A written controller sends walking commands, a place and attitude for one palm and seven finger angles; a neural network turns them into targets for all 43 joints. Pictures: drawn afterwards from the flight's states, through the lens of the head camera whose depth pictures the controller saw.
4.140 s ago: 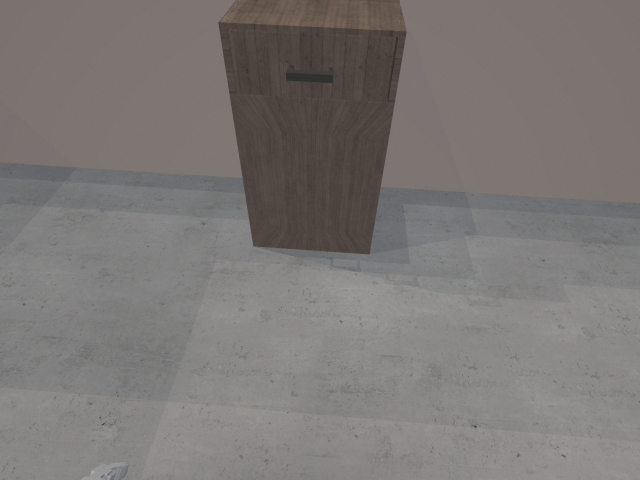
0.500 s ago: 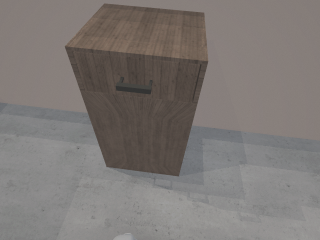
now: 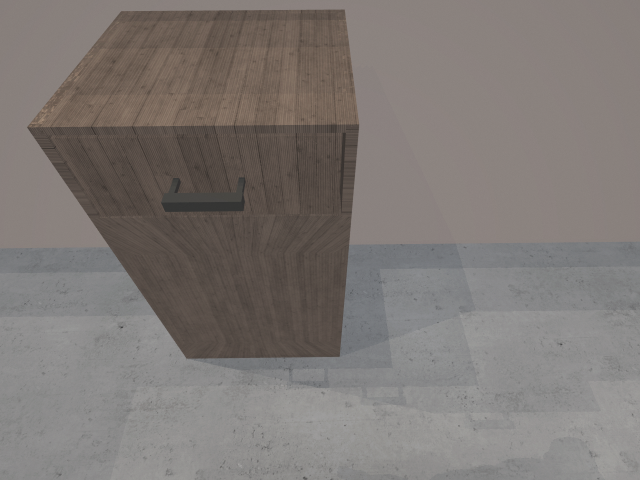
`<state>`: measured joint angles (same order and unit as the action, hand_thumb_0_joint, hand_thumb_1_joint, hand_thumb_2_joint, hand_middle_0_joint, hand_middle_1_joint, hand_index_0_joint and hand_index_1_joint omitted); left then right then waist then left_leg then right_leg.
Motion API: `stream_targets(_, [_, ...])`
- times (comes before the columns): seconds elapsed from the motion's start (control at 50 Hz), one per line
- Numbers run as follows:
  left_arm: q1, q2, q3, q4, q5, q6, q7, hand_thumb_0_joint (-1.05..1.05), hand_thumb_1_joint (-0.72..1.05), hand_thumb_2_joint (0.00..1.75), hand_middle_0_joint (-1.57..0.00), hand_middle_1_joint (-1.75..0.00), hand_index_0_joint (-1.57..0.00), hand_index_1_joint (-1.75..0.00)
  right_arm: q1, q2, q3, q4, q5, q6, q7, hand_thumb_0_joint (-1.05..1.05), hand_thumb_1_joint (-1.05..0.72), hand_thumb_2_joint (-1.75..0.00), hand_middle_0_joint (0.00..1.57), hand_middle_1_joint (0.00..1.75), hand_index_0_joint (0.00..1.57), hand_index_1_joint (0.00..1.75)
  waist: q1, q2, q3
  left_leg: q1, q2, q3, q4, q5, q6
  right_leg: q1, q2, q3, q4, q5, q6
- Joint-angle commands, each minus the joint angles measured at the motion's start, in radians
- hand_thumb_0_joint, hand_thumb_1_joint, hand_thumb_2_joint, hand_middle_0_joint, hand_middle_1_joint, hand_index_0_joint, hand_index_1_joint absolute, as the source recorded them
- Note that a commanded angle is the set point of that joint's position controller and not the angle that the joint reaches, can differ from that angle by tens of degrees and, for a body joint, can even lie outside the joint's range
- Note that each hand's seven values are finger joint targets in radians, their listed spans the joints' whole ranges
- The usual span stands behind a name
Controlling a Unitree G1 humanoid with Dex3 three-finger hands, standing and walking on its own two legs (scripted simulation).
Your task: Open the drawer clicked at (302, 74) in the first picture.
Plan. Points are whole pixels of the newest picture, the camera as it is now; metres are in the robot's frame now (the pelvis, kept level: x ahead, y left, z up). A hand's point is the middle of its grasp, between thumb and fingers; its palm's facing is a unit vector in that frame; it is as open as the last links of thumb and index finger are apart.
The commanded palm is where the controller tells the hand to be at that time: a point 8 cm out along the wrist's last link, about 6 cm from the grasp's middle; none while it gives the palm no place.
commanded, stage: come to a stop and stand still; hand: left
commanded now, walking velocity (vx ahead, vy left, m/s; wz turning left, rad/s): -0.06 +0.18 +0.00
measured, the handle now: (206, 192) +0.54 +0.22 +0.02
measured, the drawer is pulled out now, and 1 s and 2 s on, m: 0.00 0.00 0.00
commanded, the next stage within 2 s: look again from close up in 1.38 s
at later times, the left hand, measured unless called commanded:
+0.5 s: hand out of the picture -0.04 +0.19 -0.15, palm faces +0.13 -0.96 -0.25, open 7.4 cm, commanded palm none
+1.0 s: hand out of the picture +0.01 +0.19 -0.17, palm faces +0.01 -0.98 -0.18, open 7.3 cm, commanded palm none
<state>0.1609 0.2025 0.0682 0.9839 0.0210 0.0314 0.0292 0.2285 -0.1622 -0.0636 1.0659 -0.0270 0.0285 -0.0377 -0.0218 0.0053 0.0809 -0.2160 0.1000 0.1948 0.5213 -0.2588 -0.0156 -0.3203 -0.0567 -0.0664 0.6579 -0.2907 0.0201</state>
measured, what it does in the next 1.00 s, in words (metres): steps on the spot: right foot, then left foot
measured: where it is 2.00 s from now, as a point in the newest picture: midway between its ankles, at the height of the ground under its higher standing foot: outside the picture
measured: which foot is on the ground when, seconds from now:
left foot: down 0.00-0.02, up 0.04-0.54, down 0.56-1.00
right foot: up 0.00-0.00, down 0.02-0.56, up 0.58-1.00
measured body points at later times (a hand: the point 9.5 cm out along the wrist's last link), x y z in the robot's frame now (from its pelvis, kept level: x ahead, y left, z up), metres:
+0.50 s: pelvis -0.05 -0.01 +0.01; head -0.04 -0.02 +0.46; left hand -0.04 +0.24 -0.13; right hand +0.00 -0.26 -0.14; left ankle -0.10 +0.13 -0.70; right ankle +0.03 -0.12 -0.73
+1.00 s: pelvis -0.02 +0.01 +0.01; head +0.01 +0.02 +0.45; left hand +0.01 +0.24 -0.16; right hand -0.11 -0.19 -0.14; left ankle -0.10 +0.12 -0.73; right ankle -0.01 -0.11 -0.72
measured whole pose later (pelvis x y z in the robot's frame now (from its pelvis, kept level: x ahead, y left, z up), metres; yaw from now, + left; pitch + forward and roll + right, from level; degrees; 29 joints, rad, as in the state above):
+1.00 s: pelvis -0.02 +0.01 +0.01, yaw +1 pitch +1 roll +0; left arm 0.22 0.18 0.05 1.10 0.01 0.03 0.01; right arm 0.42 -0.07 -0.01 1.15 -0.03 -0.01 -0.06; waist -0.06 -0.03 0.05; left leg -0.08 0.02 0.07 0.40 -0.33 0.00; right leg -0.33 -0.03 -0.05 0.63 -0.31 0.02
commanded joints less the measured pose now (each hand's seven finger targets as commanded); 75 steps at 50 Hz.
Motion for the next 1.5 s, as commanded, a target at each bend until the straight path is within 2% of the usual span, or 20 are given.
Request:
stream_targets(0.0, [0.146,0.173,0.021,-0.01,0.016,-0.038,0.011,0.0,0.9,0.9,-0.2,-0.3,-0.2,-0.3,0.067,-0.044,-0.013,-0.076,0.017,-0.008,0.018,0.0,-0.9,-0.9,0.2,0.3,0.2,0.3,0.034,-0.272,-0.145,-0.161,-0.034,-0.033,0.21,-0.202,-0.016,0.249,-0.29,0.284,-0.283,0.69,-0.082])
stream_targets(0.04, [0.126,0.177,0.014,-0.025,0.006,-0.027,0.011,0.0,0.9,0.9,-0.2,-0.3,-0.2,-0.3,0.036,-0.06,-0.019,-0.087,0.019,0.025,0.013,0.0,-0.9,-0.9,0.2,0.3,0.2,0.3,0.05,-0.164,-0.134,-0.142,-0.053,-0.179,0.449,-0.346,-0.006,0.121,-0.363,0.256,-0.319,0.666,-0.207])
stream_targets(0.12, [0.035,0.135,0.014,-0.053,-0.003,-0.028,0.014,0.0,0.9,0.9,-0.2,-0.3,-0.2,-0.3,0.063,-0.1,-0.026,-0.046,0.008,0.036,0.027,0.0,-0.9,-0.9,0.2,0.3,0.2,0.3,0.03,-0.174,-0.069,-0.258,-0.061,-0.223,0.645,-0.146,-0.024,0.109,-0.263,0.203,-0.352,0.376,-0.152])
stream_targets(0.28, [0.099,0.147,0.03,-0.044,0.005,-0.029,0.015,0.0,0.9,0.9,-0.2,-0.3,-0.2,-0.3,0.039,-0.105,-0.019,-0.065,-0.001,0.034,0.044,0.0,-0.9,-0.9,0.2,0.3,0.2,0.3,0.068,-0.161,-0.064,-0.267,-0.051,-0.209,0.469,-0.084,-0.04,0.147,-0.271,0.264,-0.465,-0.093,-0.137])
stream_targets(0.42, [0.103,0.173,0.036,-0.016,0.019,-0.025,0.001,0.0,0.9,0.9,-0.2,-0.3,-0.2,-0.3,0.09,-0.078,-0.001,-0.061,0.008,0.012,0.044,0.0,-0.9,-0.9,0.2,0.3,0.2,0.3,0.058,-0.196,-0.089,-0.07,-0.088,-0.133,0.152,-0.187,-0.006,0.096,-0.237,0.256,-0.536,-0.188,-0.138])
stream_targets(0.48, [0.057,0.16,0.029,0.005,0.01,-0.013,-0.002,0.0,0.9,0.9,-0.2,-0.3,-0.2,-0.3,0.242,-0.054,0.011,-0.008,0.01,-0.004,0.034,0.0,-0.9,-0.9,0.2,0.3,0.2,0.3,-0.011,-0.196,-0.102,0.16,-0.121,-0.085,-0.088,-0.066,0.016,-0.029,-0.163,0.171,-0.515,-0.24,-0.068])
stream_targets(0.52, [0.071,0.089,0.005,0.017,-0.006,-0.007,-0.011,0.0,0.9,0.9,-0.2,-0.3,-0.2,-0.3,0.289,-0.099,0.01,0.01,0.003,-0.02,0.018,0.0,-0.9,-0.9,0.2,0.3,0.2,0.3,-0.027,0.004,-0.068,0.197,-0.02,-0.233,-0.283,-0.165,0.046,-0.134,-0.059,0.081,-0.322,-0.263,-0.011])
stream_targets(0.54, [0.101,0.023,-0.009,0.013,-0.011,-0.005,-0.014,0.0,0.9,0.9,-0.2,-0.3,-0.2,-0.3,0.242,-0.166,-0.001,-0.015,-0.005,-0.027,0.014,0.0,-0.9,-0.9,0.2,0.3,0.2,0.3,-0.011,0.248,-0.006,0.098,0.184,-0.499,-0.432,-0.418,0.091,-0.216,0.022,-0.012,-0.084,-0.171,0.005])
stream_targets(0.56, [0.077,0.013,-0.012,0.003,-0.005,-0.002,-0.014,0.0,0.9,0.9,-0.2,-0.3,-0.2,-0.3,0.157,-0.209,-0.001,-0.057,-0.002,-0.021,0.006,0.0,-0.9,-0.9,0.2,0.3,0.2,0.3,-0.002,0.245,0.104,-0.091,0.282,-0.598,-0.519,-0.529,0.14,-0.225,0.022,0.024,0.043,-0.151,-0.005])
stream_targets(0.62, [0.146,0.027,0.001,0.064,0.014,-0.001,-0.031,0.0,0.9,0.9,-0.2,-0.3,-0.2,-0.3,0.045,-0.146,0.027,-0.058,0.001,-0.037,-0.002,0.0,-0.9,-0.9,0.2,0.3,0.2,0.3,0.057,0.15,0.117,-0.155,0.161,-0.417,-0.482,-0.346,0.102,-0.169,0.032,0.079,0.261,-0.011,-0.003])
stream_targets(0.66, [0.17,0.028,0.0,0.084,0.01,-0.015,-0.037,0.0,0.9,0.9,-0.2,-0.3,-0.2,-0.3,0.104,-0.124,0.034,-0.036,0.006,-0.053,-0.009,0.0,-0.9,-0.9,0.2,0.3,0.2,0.3,0.044,0.118,0.08,-0.017,0.115,-0.347,-0.433,-0.171,0.085,-0.239,0.037,0.079,0.309,0.043,0.005])
stream_targets(0.84, [0.059,0.004,-0.014,0.045,-0.002,-0.01,-0.03,0.0,0.9,0.9,-0.2,-0.3,-0.2,-0.3,0.298,-0.095,0.031,0.054,-0.003,-0.062,-0.042,0.0,-0.9,-0.9,0.2,0.3,0.2,0.3,-0.029,0.129,-0.012,0.261,0.194,-0.308,-0.214,0.704,0.172,-0.252,0.005,0.052,0.189,-0.077,0.017])
stream_targets(0.98, [0.123,-0.004,-0.016,0.087,-0.013,-0.038,-0.02,0.0,0.9,0.9,-0.2,-0.3,-0.2,-0.3,0.253,-0.07,0.022,0.074,0.009,-0.054,-0.029,0.0,-0.9,-0.9,0.2,0.3,0.2,0.3,0.025,0.114,-0.061,0.074,0.095,-0.246,-0.075,0.508,0.085,0.174,0.014,0.001,-0.279,0.216,-0.014])
stream_targets(1.02, [0.204,0.081,-0.007,0.128,-0.012,-0.056,0.0,0.0,0.9,0.9,-0.2,-0.3,-0.2,-0.3,0.256,0.01,0.042,0.061,0.025,-0.057,-0.015,0.0,-0.9,-0.9,0.2,0.3,0.2,0.3,0.039,-0.116,-0.15,-0.147,-0.011,-0.15,0.021,-0.005,0.005,0.437,-0.221,0.213,-0.243,0.622,-0.096])
stream_targets(1.06, [0.175,0.087,-0.012,0.123,-0.012,-0.052,0.007,0.0,0.9,0.9,-0.2,-0.3,-0.2,-0.3,0.234,0.021,0.037,0.056,0.021,-0.035,-0.017,0.0,-0.9,-0.9,0.2,0.3,0.2,0.3,0.034,-0.186,-0.118,-0.113,-0.024,-0.154,0.135,-0.261,0.002,0.333,-0.26,0.203,-0.302,0.652,-0.171])
stream_targets(1.24, [0.051,0.031,-0.02,0.072,-0.016,-0.029,0.017,0.0,0.9,0.9,-0.2,-0.3,-0.2,-0.3,0.184,-0.029,0.031,0.072,0.015,-0.022,-0.007,0.0,-0.9,-0.9,0.2,0.3,0.2,0.3,0.021,0.009,-0.01,0.041,0.039,-0.174,-0.105,0.202,0.008,0.082,-0.087,0.063,-0.272,0.262,-0.071])
stream_targets(1.34, [0.075,0.057,-0.013,0.067,-0.01,-0.028,0.019,0.0,0.9,0.9,-0.2,-0.3,-0.2,-0.3,0.126,-0.054,0.024,0.035,0.015,-0.023,-0.008,0.0,-0.9,-0.9,0.2,0.3,0.2,0.3,0.025,0.027,-0.043,0.064,0.038,-0.155,-0.083,0.341,0.009,0.144,-0.09,0.076,-0.22,0.437,-0.062])
stream_targets(1.44, [0.074,0.06,-0.023,0.062,-0.008,-0.031,0.016,0.0,0.9,0.9,-0.2,-0.3,-0.2,-0.3,0.096,-0.079,0.026,0.013,0.016,-0.025,-0.004,0.0,-0.9,-0.9,0.2,0.3,0.2,0.3,0.015,-0.04,-0.101,0.111,0.04,-0.156,-0.105,0.302,0.014,0.15,-0.081,0.077,-0.231,0.408,-0.052])
stream_targets(1.46, [0.21,0.1,-0.024,0.086,-0.007,-0.053,0.056,0.0,0.9,0.9,-0.2,-0.3,-0.2,-0.3,-0.026,-0.139,0.011,-0.085,0.028,-0.039,0.006,0.0,-0.9,-0.9,0.2,0.3,0.2,0.3,0.062,-0.064,-0.07,-0.018,0.026,-0.102,0.148,0.215,-0.007,0.168,-0.156,0.174,-0.223,0.866,-0.017])
stream_targets(1.48, [0.184,0.148,-0.019,0.037,-0.001,-0.074,0.048,0.0,0.9,0.9,-0.2,-0.3,-0.2,-0.3,0.015,-0.066,0.022,-0.123,0.024,-0.033,0.019,0.0,-0.9,-0.9,0.2,0.3,0.2,0.3,0.028,-0.126,-0.143,-0.129,-0.031,-0.15,0.154,-0.148,0.012,0.277,-0.23,0.232,-0.212,0.891,-0.094])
